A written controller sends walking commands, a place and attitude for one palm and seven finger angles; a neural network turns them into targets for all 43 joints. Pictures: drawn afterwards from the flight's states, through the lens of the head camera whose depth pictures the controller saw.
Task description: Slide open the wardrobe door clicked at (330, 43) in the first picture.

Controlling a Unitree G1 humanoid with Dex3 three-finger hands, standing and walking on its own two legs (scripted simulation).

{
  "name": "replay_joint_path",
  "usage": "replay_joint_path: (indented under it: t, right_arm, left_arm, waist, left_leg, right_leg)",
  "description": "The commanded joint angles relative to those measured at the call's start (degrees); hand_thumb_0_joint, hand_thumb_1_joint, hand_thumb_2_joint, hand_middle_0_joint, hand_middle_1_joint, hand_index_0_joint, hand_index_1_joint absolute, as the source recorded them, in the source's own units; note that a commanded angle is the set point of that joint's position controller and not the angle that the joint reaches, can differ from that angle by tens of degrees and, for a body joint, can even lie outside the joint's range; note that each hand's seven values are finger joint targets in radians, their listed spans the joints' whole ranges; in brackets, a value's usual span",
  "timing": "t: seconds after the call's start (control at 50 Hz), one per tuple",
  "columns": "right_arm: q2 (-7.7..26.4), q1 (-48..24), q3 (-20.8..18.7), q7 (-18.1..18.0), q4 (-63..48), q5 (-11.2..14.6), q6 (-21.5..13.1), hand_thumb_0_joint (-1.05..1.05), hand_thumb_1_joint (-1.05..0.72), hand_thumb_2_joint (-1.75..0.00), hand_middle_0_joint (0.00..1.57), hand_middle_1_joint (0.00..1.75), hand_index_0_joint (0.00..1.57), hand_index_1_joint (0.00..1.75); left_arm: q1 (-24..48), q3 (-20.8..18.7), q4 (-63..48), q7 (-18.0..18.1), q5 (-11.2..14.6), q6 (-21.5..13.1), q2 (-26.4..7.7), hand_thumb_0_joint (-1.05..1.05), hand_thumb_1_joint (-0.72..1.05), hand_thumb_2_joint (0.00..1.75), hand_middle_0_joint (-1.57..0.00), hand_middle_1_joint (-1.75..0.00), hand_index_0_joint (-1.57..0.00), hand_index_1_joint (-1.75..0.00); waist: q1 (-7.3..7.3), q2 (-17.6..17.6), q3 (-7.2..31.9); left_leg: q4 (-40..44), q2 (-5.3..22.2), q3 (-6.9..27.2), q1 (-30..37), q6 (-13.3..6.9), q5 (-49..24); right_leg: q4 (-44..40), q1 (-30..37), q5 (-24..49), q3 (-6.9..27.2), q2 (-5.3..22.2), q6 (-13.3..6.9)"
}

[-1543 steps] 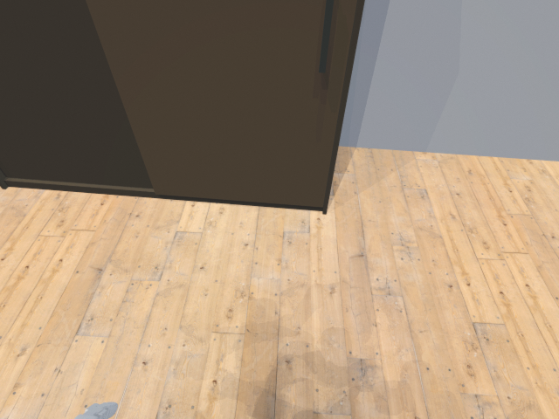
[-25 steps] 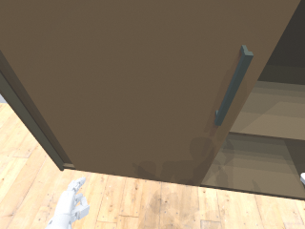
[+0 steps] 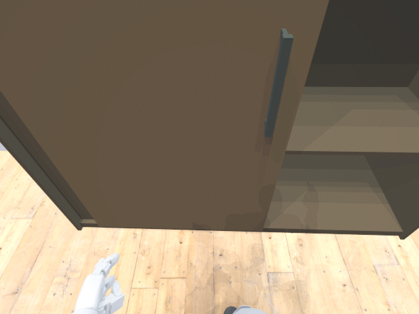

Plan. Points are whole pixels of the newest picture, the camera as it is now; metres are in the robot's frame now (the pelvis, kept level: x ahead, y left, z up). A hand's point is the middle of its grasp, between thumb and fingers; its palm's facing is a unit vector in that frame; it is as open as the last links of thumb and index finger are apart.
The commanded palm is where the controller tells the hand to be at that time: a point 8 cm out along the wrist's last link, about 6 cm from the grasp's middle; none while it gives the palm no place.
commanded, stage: step back with the hand held close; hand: right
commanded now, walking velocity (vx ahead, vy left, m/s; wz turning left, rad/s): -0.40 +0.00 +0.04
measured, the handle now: (275, 88) +0.60 -0.15 +0.12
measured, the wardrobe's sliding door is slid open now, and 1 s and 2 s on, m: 0.69 0.69 0.69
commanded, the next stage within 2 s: stop stepping back and stand still in 0.16 s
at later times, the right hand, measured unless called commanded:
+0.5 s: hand out of the picture +0.08 -0.31 +0.18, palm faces +0.43 +0.82 -0.38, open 7.4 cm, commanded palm +0.02 -0.34 +0.19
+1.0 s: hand out of the picture +0.04 -0.31 +0.19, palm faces +0.35 +0.83 -0.43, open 7.4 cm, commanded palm -0.01 -0.35 +0.19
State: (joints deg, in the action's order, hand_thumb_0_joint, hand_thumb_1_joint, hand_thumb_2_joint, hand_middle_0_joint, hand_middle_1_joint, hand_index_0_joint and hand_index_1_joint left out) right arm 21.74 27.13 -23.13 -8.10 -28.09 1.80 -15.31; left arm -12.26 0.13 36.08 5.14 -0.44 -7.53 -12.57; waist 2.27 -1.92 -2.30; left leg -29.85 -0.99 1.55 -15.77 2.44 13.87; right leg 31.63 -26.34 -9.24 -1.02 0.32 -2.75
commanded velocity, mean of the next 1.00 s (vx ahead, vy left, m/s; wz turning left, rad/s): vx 0.06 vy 0.07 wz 0.01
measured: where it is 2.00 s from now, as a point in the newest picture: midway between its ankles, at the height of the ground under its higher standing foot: outside the picture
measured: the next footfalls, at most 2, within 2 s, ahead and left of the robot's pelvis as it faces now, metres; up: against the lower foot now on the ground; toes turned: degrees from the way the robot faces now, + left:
left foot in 0.16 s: +0.01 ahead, +0.12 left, +0.00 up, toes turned -1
right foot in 0.36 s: +0.02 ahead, -0.12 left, +0.00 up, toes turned +0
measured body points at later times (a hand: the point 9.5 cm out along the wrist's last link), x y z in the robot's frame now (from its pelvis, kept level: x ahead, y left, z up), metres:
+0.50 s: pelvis -0.13 -0.04 +0.01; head -0.14 -0.08 +0.46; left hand +0.02 +0.20 -0.05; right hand +0.06 -0.35 +0.20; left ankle -0.12 +0.08 -0.69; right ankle -0.02 -0.12 -0.72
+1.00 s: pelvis -0.18 -0.07 +0.01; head -0.20 -0.09 +0.46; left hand -0.07 +0.17 -0.07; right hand +0.02 -0.35 +0.21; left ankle -0.17 +0.03 -0.69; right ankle -0.10 -0.19 -0.72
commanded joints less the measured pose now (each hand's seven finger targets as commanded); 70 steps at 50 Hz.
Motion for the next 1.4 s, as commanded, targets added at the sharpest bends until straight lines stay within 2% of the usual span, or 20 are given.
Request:
replay_joint_path:
  t: [0.0, 0.1, 0.18, 0.3, 0.34, 0.38, 0.54, 0.58, 0.62, 0.76, 0.8, 0.82, 0.98, 1.0, 1.02, 1.06, 1.2, 1.22, 1.28, 1.38]
  right_arm:
    - [13.32, -6.47, -9.88, -1.06, -11.73, -0.05, -3.91, 0.0, -0.9, -0.9, 0.2, 0.3, 0.2, 0.3]
    - [12.36, 2.71, -8.82, -0.31, -13.6, 2.58, -4.03, 0.0, -0.9, -0.9, 0.2, 0.3, 0.2, 0.3]
    - [14.19, -2.88, -6.79, -0.71, -10.8, 1.07, -2.68, 0.0, -0.9, -0.9, 0.2, 0.3, 0.2, 0.3]
    - [12.57, -9.46, -6.15, -1.0, -7.48, 0.11, -1.47, 0.0, -0.9, -0.9, 0.2, 0.3, 0.2, 0.3]
    - [13.47, -10.22, -7.21, -1.23, -11.94, -0.23, -2.69, 0.0, -0.9, -0.9, 0.2, 0.3, 0.2, 0.3]
    - [13.55, -5.85, -8.67, -0.44, -13.68, -0.17, -2.37, 0.0, -0.9, -0.9, 0.2, 0.3, 0.2, 0.3]
    - [11.82, 1.68, -5.92, -1.05, -13.02, -0.12, 2.03, 0.0, -0.9, -0.9, 0.2, 0.3, 0.2, 0.3]
    - [14.29, -1.34, -7.71, -0.67, -11.42, 0.19, 2.3, 0.0, -0.9, -0.9, 0.2, 0.3, 0.2, 0.3]
    - [13.94, -8.95, -7.82, -1.12, -10.77, 0.7, 1.53, 0.0, -0.9, -0.9, 0.2, 0.3, 0.2, 0.3]
    - [10.88, -10.73, -3.51, -1.74, -7.93, 0.17, 1.19, 0.0, -0.9, -0.9, 0.2, 0.3, 0.2, 0.3]
    - [11.84, -12.55, -4.85, -1.92, -14.81, 0.45, -0.03, 0.0, -0.9, -0.9, 0.2, 0.3, 0.2, 0.3]
    - [15.13, -12.32, -7.85, -1.68, -15.63, 0.53, -1.29, 0.0, -0.9, -0.9, 0.2, 0.3, 0.2, 0.3]
    - [11.95, 3.47, -8.51, -1.73, -11.31, -0.41, 1.52, 0.0, -0.9, -0.9, 0.2, 0.3, 0.2, 0.3]
    - [12.67, 3.13, -9.12, -1.9, -9.79, -0.55, 1.93, 0.0, -0.9, -0.9, 0.2, 0.3, 0.2, 0.3]
    - [13.03, 4.09, -9.42, -1.8, -7.41, -0.37, 2.65, 0.0, -0.9, -0.9, 0.2, 0.3, 0.2, 0.3]
    - [15.83, -5.43, -10.99, -2.36, -10.15, 0.27, 0.14, 0.0, -0.9, -0.9, 0.2, 0.3, 0.2, 0.3]
    - [11.43, -6.63, -5.92, -2.11, -11.15, -0.26, -0.73, 0.0, -0.9, -0.9, 0.2, 0.3, 0.2, 0.3]
    - [-0.44, -4.37, 16.88, 5.07, 32.58, -4.73, 8.12, 0.0, -0.9, -0.9, 0.2, 0.3, 0.2, 0.3]
    - [-4.24, -7.74, 17.16, 7.31, 35.86, -3.57, 16.33, 0.0, -0.9, -0.9, 0.2, 0.3, 0.2, 0.3]
    - [0.86, -9.98, 18.72, 8.05, 57.54, -3.02, 15.28, 0.0, -0.9, -0.9, 0.2, 0.3, 0.2, 0.3]
  left_arm:
    - [5.79, -3.64, -10.25, 1.18, 0.06, -4.1, -8.3, 0.0, 0.9, 0.9, -0.2, -0.3, -0.2, -0.3]
    - [5.67, -3.96, -10.36, -1.43, -0.3, -4.12, -6.03, 0.0, 0.9, 0.9, -0.2, -0.3, -0.2, -0.3]
    - [5.35, -3.94, -8.38, -1.63, -0.33, -1.89, -5.13, 0.0, 0.9, 0.9, -0.2, -0.3, -0.2, -0.3]
    - [3.73, -1.94, -6.92, 0.77, 0.0, -3.11, -6.29, 0.0, 0.9, 0.9, -0.2, -0.3, -0.2, -0.3]
    - [3.19, -2.35, -9.15, 0.97, 0.23, -4.78, -8.34, 0.0, 0.9, 0.9, -0.2, -0.3, -0.2, -0.3]
    - [3.34, -3.48, -9.22, 0.01, 0.61, -5.64, -8.03, 0.0, 0.9, 0.9, -0.2, -0.3, -0.2, -0.3]
    - [4.05, -2.78, -8.02, -1.01, -1.13, -3.49, -6.43, 0.0, 0.9, 0.9, -0.2, -0.3, -0.2, -0.3]
    - [3.25, -3.51, -7.37, -0.61, -1.25, -1.73, -6.2, 0.0, 0.9, 0.9, -0.2, -0.3, -0.2, -0.3]
    - [3.94, -3.13, -6.09, -0.82, -0.88, -1.46, -6.28, 0.0, 0.9, 0.9, -0.2, -0.3, -0.2, -0.3]
    - [3.82, -2.02, -6.1, 1.22, -0.19, -2.57, -6.57, 0.0, 0.9, 0.9, -0.2, -0.3, -0.2, -0.3]
    - [3.59, -2.39, -8.01, 0.67, 0.0, -3.5, -8.6, 0.0, 0.9, 0.9, -0.2, -0.3, -0.2, -0.3]
    - [4.77, -2.61, -8.62, 0.45, -0.33, -3.73, -7.15, 0.0, 0.9, 0.9, -0.2, -0.3, -0.2, -0.3]
    - [3.97, -2.76, -8.96, -1.26, -0.55, -1.79, -6.18, 0.0, 0.9, 0.9, -0.2, -0.3, -0.2, -0.3]
    - [3.39, -3.02, -8.69, -1.1, -0.57, -1.36, -5.72, 0.0, 0.9, 0.9, -0.2, -0.3, -0.2, -0.3]
    - [3.04, -3.11, -8.93, -1.32, -0.31, -1.05, -5.08, 0.0, 0.9, 0.9, -0.2, -0.3, -0.2, -0.3]
    - [3.08, -2.16, -6.81, -1.26, -0.94, -2.72, -5.05, 0.0, 0.9, 0.9, -0.2, -0.3, -0.2, -0.3]
    - [4.66, -2.16, -5.65, -0.12, -0.29, -3.98, -5.75, 0.0, 0.9, 0.9, -0.2, -0.3, -0.2, -0.3]
    - [1.48, -5.78, 5.38, -6.31, -0.37, -6.32, -16.11, 0.0, 0.9, 0.9, -0.2, -0.3, -0.2, -0.3]
    - [-0.55, -4.33, 0.91, -4.57, -2.0, 2.62, -13.63, 0.0, 0.9, 0.9, -0.2, -0.3, -0.2, -0.3]
    - [5.47, -3.44, 2.9, -4.32, -1.7, 5.78, -13.52, 0.0, 0.9, 0.9, -0.2, -0.3, -0.2, -0.3]
  waist:
    - [-0.55, -14.49, 8.0]
    - [-0.27, -11.64, 12.15]
    - [-0.42, 15.58, 4.56]
    - [-2.58, 0.04, 3.84]
    - [-1.21, -14.45, 6.76]
    - [-2.56, -15.69, 9.24]
    - [-1.6, -8.4, 7.24]
    - [-1.86, 8.04, 6.93]
    - [-2.3, 11.28, 4.65]
    - [-3.71, -0.15, 1.0]
    - [-3.87, -20.97, 0.12]
    - [-3.31, -15.66, 0.32]
    - [-1.33, -9.74, 4.61]
    - [-1.0, -0.42, 4.45]
    - [-1.31, 12.46, 3.38]
    - [-2.61, 9.54, 5.1]
    - [-2.52, 4.46, 3.27]
    - [-8.24, -7.21, 2.42]
    - [-5.52, -4.9, 6.53]
    - [0.19, 1.83, 9.35]
  left_leg:
    - [-18.97, -6.09, -2.66, 9.48, -2.0, 9.88]
    - [1.59, -2.78, -4.07, 5.47, -4.65, 12.82]
    - [25.34, 21.43, 23.59, -22.11, -14.9, 20.47]
    - [6.88, 8.16, 8.24, -7.56, -5.89, 1.0]
    - [-8.21, -0.57, 0.27, -5.52, -1.78, 7.89]
    - [-23.71, -4.74, 0.35, 1.45, -1.24, 13.0]
    - [10.31, -3.87, -7.16, 14.68, -5.8, 11.88]
    - [18.45, 10.86, 13.07, 4.71, -13.15, 17.84]
    - [22.28, 20.54, 23.51, -2.34, -19.01, 25.75]
    - [4.57, 8.45, 3.37, -9.97, -10.36, 25.28]
    - [-22.57, -3.11, -5.9, -21.12, -3.55, 20.66]
    - [-32.3, -1.69, -1.96, -18.57, -3.45, 17.92]
    - [-1.13, -1.71, -8.74, 16.63, -4.8, 12.65]
    - [6.85, 1.87, -2.22, 16.32, -6.81, 13.77]
    - [16.23, 13.67, 19.27, 11.3, -12.26, 20.6]
    - [18.71, 20.94, 25.51, 5.14, -15.76, 15.86]
    - [7.24, 10.46, 4.95, -3.7, -7.15, 7.46]
    - [-13.87, 8.97, -5.9, -17.23, -4.13, -1.0]
    - [-35.85, 1.89, 1.52, -15.28, -0.73, 21.9]
    - [-2.66, 1.72, -0.68, 5.85, -1.54, 1.24]
  right_leg:
    - [-29.8, -8.29, -39.48, 21.23, 15.92, -3.5]
    - [-20.63, 5.93, -19.91, 8.13, 11.87, 1.5]
    - [29.91, 10.31, -15.79, 2.04, -1.87, 5.03]
    - [-7.47, 13.07, -10.55, 0.75, -0.2, 1.45]
    - [-19.78, 11.31, -16.6, 18.88, 13.7, -3.26]
    - [-30.52, 1.01, -46.11, 25.66, 17.47, -4.82]
    - [-18.95, 4.21, -24.46, 3.87, 5.92, 4.75]
    - [11.79, 3.76, -14.65, -2.41, 0.53, 3.44]
    - [31.39, -4.22, -11.67, 1.44, 0.58, 3.68]
    - [-2.9, 15.72, -14.66, -4.1, 1.93, 0.77]
    - [-22.16, 19.69, -30.33, 30.9, 19.85, -7.02]
    - [-27.19, 13.74, -37.19, 35.78, 23.01, -9.25]
    - [-12.39, -8.03, -31.15, 3.07, 10.39, -0.64]
    - [0.41, -8.99, -26.27, -0.44, 6.4, 0.34]
    - [18.15, -11.92, -20.06, -2.95, 1.42, 1.7]
    - [29.65, -9.53, -16.29, 0.92, 2.74, 2.89]
    - [-3.95, 15.32, -6.13, -0.97, 2.24, 1.07]
    - [-0.92, 19.46, 17.02, 11.07, 11.66, -1.89]
    - [-8.98, 8.4, 29.6, 25.63, 20.16, -11.65]
    - [-2.12, 6.08, 15.03, 9.51, 9.31, -3.87]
